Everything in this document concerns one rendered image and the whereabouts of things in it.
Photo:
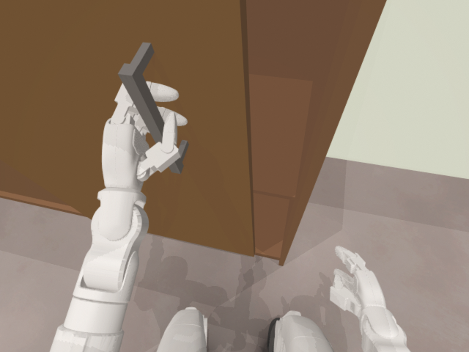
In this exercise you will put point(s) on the left robot thigh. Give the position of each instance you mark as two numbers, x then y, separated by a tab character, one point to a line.
187	332

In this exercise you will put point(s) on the handle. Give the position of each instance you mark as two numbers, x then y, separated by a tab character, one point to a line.
131	76

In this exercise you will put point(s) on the right robot hand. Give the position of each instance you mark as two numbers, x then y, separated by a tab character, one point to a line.
357	293

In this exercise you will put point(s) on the wardrobe door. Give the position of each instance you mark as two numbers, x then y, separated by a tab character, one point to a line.
14	182
59	64

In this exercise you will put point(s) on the left robot hand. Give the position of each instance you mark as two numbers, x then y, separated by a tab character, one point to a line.
124	140

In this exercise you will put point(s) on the right robot thigh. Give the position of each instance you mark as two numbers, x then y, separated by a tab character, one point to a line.
295	333

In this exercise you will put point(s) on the left robot forearm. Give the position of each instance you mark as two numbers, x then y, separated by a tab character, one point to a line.
105	283

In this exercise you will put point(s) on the robot thigh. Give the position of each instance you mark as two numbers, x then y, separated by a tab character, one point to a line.
295	333
187	332

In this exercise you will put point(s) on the right robot forearm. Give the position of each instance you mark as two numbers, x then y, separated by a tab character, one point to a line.
379	331

